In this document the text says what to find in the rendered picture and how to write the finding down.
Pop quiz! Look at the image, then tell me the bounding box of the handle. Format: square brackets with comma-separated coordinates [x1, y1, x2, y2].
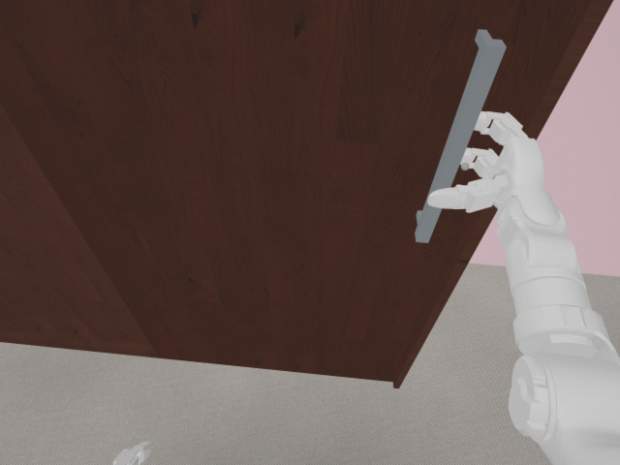
[415, 29, 507, 243]

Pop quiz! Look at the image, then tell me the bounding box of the robot right hand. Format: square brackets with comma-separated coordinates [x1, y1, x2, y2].
[427, 111, 544, 213]

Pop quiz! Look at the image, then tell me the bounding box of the right robot forearm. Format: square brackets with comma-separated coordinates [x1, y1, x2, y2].
[496, 185, 620, 366]

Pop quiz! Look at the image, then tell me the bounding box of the robot left hand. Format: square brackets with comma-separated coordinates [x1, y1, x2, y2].
[113, 442, 152, 465]

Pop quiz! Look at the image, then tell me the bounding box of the wardrobe door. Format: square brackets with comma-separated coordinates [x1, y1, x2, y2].
[0, 0, 592, 382]
[0, 104, 150, 345]

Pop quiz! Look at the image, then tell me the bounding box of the robot right upper arm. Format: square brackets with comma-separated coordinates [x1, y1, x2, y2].
[509, 352, 620, 465]

